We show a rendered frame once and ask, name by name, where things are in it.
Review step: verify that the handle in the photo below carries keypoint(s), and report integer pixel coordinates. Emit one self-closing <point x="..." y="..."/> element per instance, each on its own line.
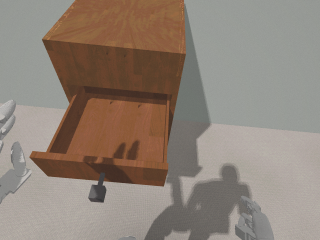
<point x="98" y="192"/>

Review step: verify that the left robot hand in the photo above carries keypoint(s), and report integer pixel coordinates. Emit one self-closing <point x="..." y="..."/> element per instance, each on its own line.
<point x="13" y="179"/>

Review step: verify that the right robot hand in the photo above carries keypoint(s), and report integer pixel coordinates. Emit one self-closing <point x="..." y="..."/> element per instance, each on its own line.
<point x="256" y="228"/>

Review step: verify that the cabinet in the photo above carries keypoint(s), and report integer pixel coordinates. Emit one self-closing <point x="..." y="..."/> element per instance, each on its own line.
<point x="135" y="45"/>

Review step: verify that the drawer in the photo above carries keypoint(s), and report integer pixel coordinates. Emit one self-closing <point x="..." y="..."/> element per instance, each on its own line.
<point x="122" y="133"/>

